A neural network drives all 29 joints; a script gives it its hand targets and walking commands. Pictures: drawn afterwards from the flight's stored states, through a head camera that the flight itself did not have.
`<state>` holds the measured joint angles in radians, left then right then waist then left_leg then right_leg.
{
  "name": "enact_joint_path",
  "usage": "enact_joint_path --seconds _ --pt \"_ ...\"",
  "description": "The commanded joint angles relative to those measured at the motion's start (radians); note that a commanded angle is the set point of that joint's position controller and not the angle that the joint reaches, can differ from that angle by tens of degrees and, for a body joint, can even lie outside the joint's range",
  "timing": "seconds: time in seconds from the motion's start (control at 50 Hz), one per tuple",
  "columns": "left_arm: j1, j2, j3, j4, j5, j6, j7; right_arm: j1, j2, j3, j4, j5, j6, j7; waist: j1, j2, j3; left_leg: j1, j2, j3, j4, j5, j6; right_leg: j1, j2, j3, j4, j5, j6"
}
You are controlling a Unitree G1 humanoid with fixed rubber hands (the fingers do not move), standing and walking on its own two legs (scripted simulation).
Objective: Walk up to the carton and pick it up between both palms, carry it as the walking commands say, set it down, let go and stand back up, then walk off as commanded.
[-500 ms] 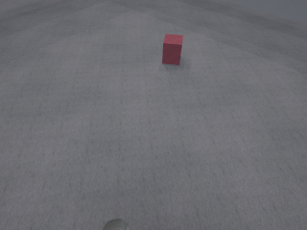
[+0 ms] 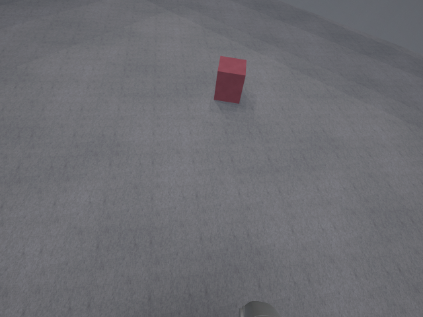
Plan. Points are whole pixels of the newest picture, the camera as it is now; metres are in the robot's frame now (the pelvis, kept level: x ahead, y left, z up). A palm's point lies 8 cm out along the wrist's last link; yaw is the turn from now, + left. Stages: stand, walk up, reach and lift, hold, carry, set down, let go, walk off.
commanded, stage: walk up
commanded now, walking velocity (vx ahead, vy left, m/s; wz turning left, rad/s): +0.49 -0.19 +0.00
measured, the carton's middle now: (229, 80) +1.77 -0.18 -0.65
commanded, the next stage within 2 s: none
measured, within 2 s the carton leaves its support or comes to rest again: neither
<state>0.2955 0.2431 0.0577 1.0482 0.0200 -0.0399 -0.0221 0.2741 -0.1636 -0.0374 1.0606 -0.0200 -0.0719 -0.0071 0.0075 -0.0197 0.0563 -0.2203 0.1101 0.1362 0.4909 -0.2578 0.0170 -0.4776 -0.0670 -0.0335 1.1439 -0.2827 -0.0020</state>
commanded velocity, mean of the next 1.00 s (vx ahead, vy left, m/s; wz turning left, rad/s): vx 0.49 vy -0.14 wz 0.00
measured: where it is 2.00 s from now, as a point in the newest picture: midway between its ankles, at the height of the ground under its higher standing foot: (213, 170)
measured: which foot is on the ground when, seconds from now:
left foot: down 0.00-0.30, up 0.32-0.76, down 0.78-1.00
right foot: up 0.00-0.28, down 0.30-0.82, up 0.84-1.00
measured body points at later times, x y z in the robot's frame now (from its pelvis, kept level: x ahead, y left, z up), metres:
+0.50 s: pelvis +0.23 -0.08 +0.00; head +0.24 -0.08 +0.45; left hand +0.24 +0.15 -0.15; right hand +0.30 -0.34 -0.14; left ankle +0.21 +0.05 -0.66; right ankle +0.23 -0.18 -0.74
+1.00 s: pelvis +0.48 -0.02 +0.00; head +0.50 +0.01 +0.45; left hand +0.50 +0.23 -0.16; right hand +0.50 -0.26 -0.14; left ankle +0.48 +0.09 -0.74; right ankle +0.46 -0.18 -0.65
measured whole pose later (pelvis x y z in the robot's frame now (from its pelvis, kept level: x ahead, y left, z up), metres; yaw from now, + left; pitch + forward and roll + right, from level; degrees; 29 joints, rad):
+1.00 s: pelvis +0.48 -0.02 +0.00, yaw +0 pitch +0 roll -3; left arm 0.28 0.23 0.05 1.04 0.02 -0.04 -0.02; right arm 0.28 -0.16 -0.04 1.05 -0.02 -0.07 -0.01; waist 0.00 -0.02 0.05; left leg -0.21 0.12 0.14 0.48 -0.26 0.00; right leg -0.49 -0.08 -0.05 1.11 -0.29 0.01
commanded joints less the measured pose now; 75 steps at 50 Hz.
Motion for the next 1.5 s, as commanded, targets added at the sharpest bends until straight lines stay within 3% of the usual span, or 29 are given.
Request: enact_joint_path --seconds 0.0,0.12,0.18,0.22,0.26,0.28,0.3,0.34,0.4,0.46,0.6,0.7,0.74,0.76,0.78,0.8,0.84,0.9,0.94,1.0,1.08,1.16,1.2,1.22,1.24,1.26,1.3,1.38,1.48 --pt "0.008 -0.044 -0.009 -0.042 0.008 0.025 -0.017 0.103 -0.142 -0.023 -0.010 0.011 -0.022 -0.003 0.007 0.203 0.015 0.058 0.200 -0.172 -0.260 0.383 0.064 -0.090 -0.035 -0.009 -0.103 0.123 0.032" --pt "-0.183 -0.017 -0.023 -0.098 -0.008 0.028 -0.047 0.137 -0.182 -0.034 -0.013 0.004 -0.016 -0.002 -0.019 0.202 0.074 0.025 0.171 -0.093 -0.324 0.209 0.045 0.018 -0.023 -0.054 -0.484 0.199 0.039" --pt "-0.240 0.003 -0.014 -0.115 -0.008 0.016 -0.045 0.202 -0.212 -0.044 -0.006 0.000 -0.012 -0.009 -0.047 0.176 0.068 0.091 0.228 -0.132 -0.290 0.220 0.071 0.026 -0.025 -0.062 -0.550 0.119 0.028" --pt "-0.213 0.019 -0.010 -0.113 -0.005 0.006 -0.041 0.192 -0.229 -0.050 -0.012 -0.001 -0.008 -0.012 -0.023 0.151 0.032 0.086 0.221 -0.102 -0.202 0.297 0.063 0.126 -0.015 -0.077 -0.633 0.087 0.012" --pt "0.010 0.080 0.009 -0.032 0.000 -0.013 -0.018 0.193 -0.199 -0.037 -0.013 0.000 -0.004 -0.008 0.073 0.014 -0.113 -0.011 0.128 -0.044 0.123 0.359 0.021 0.444 0.003 -0.071 -0.712 0.086 -0.035" --pt "0.175 0.158 0.036 0.014 0.008 -0.023 -0.003 0.183 -0.157 -0.021 -0.053 0.003 -0.008 0.000 0.135 -0.195 -0.242 -0.196 0.073 -0.004 0.425 0.140 -0.015 0.675 -0.208 0.171 -0.747 0.040 -0.097" --pt "0.271 0.226 0.046 0.027 0.009 -0.023 0.005 0.163 -0.109 -0.012 -0.095 0.015 -0.002 0.002 0.145 -0.347 -0.270 -0.390 -0.027 -0.038 0.665 -0.309 -0.024 0.801 -0.380 0.453 -0.841 0.096 -0.161" --pt "0.180 0.165 0.024 0.011 0.005 -0.024 0.012 0.050 -0.125 -0.032 -0.104 0.001 0.004 0.009 0.104 -0.128 -0.091 -0.484 0.013 -0.115 0.786 -0.264 -0.017 0.613 -0.292 0.360 -0.858 0.124 -0.191" --pt "0.016 0.076 0.011 -0.048 -0.006 -0.047 0.020 0.043 -0.105 -0.033 -0.094 -0.011 0.021 0.021 0.023 0.007 0.014 -0.408 0.073 -0.147 0.718 -0.069 -0.018 0.371 -0.259 0.258 -0.997 -0.030 -0.130" --pt "0.011 0.045 0.003 -0.037 -0.004 -0.072 0.022 0.009 -0.075 -0.030 -0.121 -0.016 0.045 0.031 -0.003 -0.018 0.034 -0.367 0.089 -0.134 0.597 0.036 -0.042 0.307 -0.244 0.170 -1.025 0.047 -0.125" --pt "0.123 0.040 -0.007 0.015 -0.005 -0.063 0.021 -0.235 -0.078 -0.021 -0.195 0.003 0.054 0.047 0.035 -0.088 0.071 -0.338 0.044 -0.072 0.236 0.164 -0.060 0.322 -0.196 0.048 -1.023 0.144 -0.122" --pt "0.213 0.081 0.003 0.038 -0.006 -0.051 0.021 -0.307 -0.098 -0.013 -0.210 0.006 0.028 0.044 0.065 -0.080 0.034 -0.302 -0.004 -0.030 0.096 0.079 -0.045 0.444 -0.177 0.022 -0.918 0.271 -0.126" --pt "0.222 0.068 -0.005 0.052 -0.008 -0.040 0.023 -0.219 -0.106 -0.013 -0.178 0.003 0.015 0.035 0.025 -0.081 -0.044 -0.124 -0.047 0.007 0.016 -0.007 -0.014 0.421 -0.108 -0.044 -0.744 0.416 -0.109" --pt "0.201 0.076 -0.003 0.049 -0.015 -0.033 0.021 -0.032 -0.168 -0.034 -0.114 -0.007 0.008 0.017 -0.054 -0.036 -0.127 0.155 -0.008 -0.037 -0.025 0.035 0.015 0.266 -0.054 -0.079 -0.536 0.393 -0.084" --pt "0.199 0.044 -0.012 0.002 -0.037 -0.040 0.017 0.171 -0.276 -0.067 -0.055 -0.028 0.005 -0.001 -0.133 0.187 -0.272 0.470 0.212 -0.281 -0.019 0.142 0.062 0.017 -0.020 -0.083 -0.257 0.146 -0.034" --pt "0.190 0.014 -0.014 -0.046 -0.040 -0.044 0.012 0.311 -0.386 -0.090 -0.035 -0.028 0.005 -0.020 -0.162 0.365 -0.361 0.604 0.467 -0.667 -0.133 0.278 0.143 -0.177 0.065 -0.008 0.036 -0.266 -0.005" --pt "0.081 0.057 0.011 -0.030 -0.023 -0.036 0.011 0.221 -0.306 -0.079 -0.018 -0.013 0.010 -0.017 -0.123 0.143 -0.203 0.401 0.379 -0.572 -0.180 0.258 0.187 -0.201 -0.009 0.064 0.165 -0.150 -0.018" --pt "0.106 -0.009 -0.009 -0.018 -0.003 -0.013 0.002 0.006 -0.159 -0.039 -0.056 -0.003 -0.009 -0.010 -0.005 0.163 -0.014 0.054 0.254 -0.276 -0.245 0.213 0.109 -0.088 -0.069 0.061 0.032 -0.026 0.003" --pt "0.088 -0.034 -0.008 -0.033 0.002 0.000 -0.005 0.005 -0.133 -0.027 -0.052 0.002 -0.016 -0.005 0.010 0.170 -0.006 0.033 0.221 -0.208 -0.251 0.261 0.089 -0.072 -0.054 0.024 -0.056 0.026 0.018" --pt "-0.008 -0.056 -0.017 -0.067 0.003 0.021 -0.022 0.077 -0.141 -0.025 -0.019 0.000 -0.017 -0.004 0.002 0.212 0.029 0.029 0.198 -0.137 -0.278 0.318 0.073 -0.057 -0.044 -0.034 -0.251 0.104 0.043" --pt "-0.142 -0.030 -0.022 -0.111 -0.007 0.025 -0.048 0.091 -0.180 -0.034 -0.025 -0.002 -0.012 0.000 -0.010 0.227 0.070 -0.041 0.176 -0.089 -0.339 0.123 0.048 0.058 -0.028 -0.064 -0.498 0.185 0.044" --pt "-0.168 0.014 -0.011 -0.118 -0.005 0.011 -0.048 0.138 -0.224 -0.045 -0.020 0.000 -0.005 -0.005 -0.013 0.166 0.032 0.040 0.193 -0.081 -0.242 0.202 0.046 0.134 -0.018 -0.091 -0.617 0.140 0.027" --pt "-0.064 0.050 0.002 -0.081 -0.002 -0.001 -0.034 0.152 -0.204 -0.039 -0.019 -0.004 -0.001 -0.004 0.039 0.076 -0.050 0.000 0.143 -0.043 -0.031 0.274 0.020 0.323 -0.005 -0.096 -0.668 0.096 -0.004" --pt "0.067 0.095 0.020 -0.033 0.001 -0.010 -0.022 0.152 -0.181 -0.028 -0.031 -0.005 0.000 -0.001 0.092 -0.032 -0.137 -0.105 0.097 -0.029 0.182 0.253 -0.006 0.514 -0.047 -0.036 -0.699 0.080 -0.045" --pt "0.228 0.176 0.044 0.003 0.011 -0.017 -0.007 0.151 -0.126 -0.011 -0.067 0.001 0.000 0.004 0.147 -0.262 -0.253 -0.284 0.024 -0.011 0.475 -0.119 -0.036 0.726 -0.286 0.257 -0.764 0.034 -0.109" --pt "0.287 0.239 0.048 0.010 0.010 -0.018 0.000 0.120 -0.111 -0.013 -0.104 0.010 0.005 0.003 0.142 -0.326 -0.231 -0.425 -0.035 -0.043 0.693 -0.332 -0.024 0.764 -0.393 0.480 -0.865 0.056 -0.163" --pt "0.173 0.167 0.026 -0.002 0.008 -0.022 0.010 0.040 -0.133 -0.031 -0.100 -0.002 0.007 0.014 0.092 -0.142 -0.090 -0.472 0.017 -0.123 0.766 -0.242 -0.019 0.592 -0.286 0.335 -0.859 0.080 -0.169" --pt "0.016 0.073 0.015 -0.064 -0.002 -0.055 0.018 0.034 -0.094 -0.029 -0.107 -0.016 0.033 0.027 0.011 -0.037 -0.002 -0.375 0.073 -0.120 0.667 -0.052 -0.033 0.346 -0.273 0.221 -1.004 0.046 -0.136" --pt "0.068 0.034 -0.001 -0.013 0.005 -0.064 0.022 -0.115 -0.074 -0.025 -0.168 -0.008 0.050 0.041 0.009 -0.060 0.036 -0.321 0.080 -0.108 0.357 0.065 -0.054 0.288 -0.224 0.093 -1.024 0.054 -0.139"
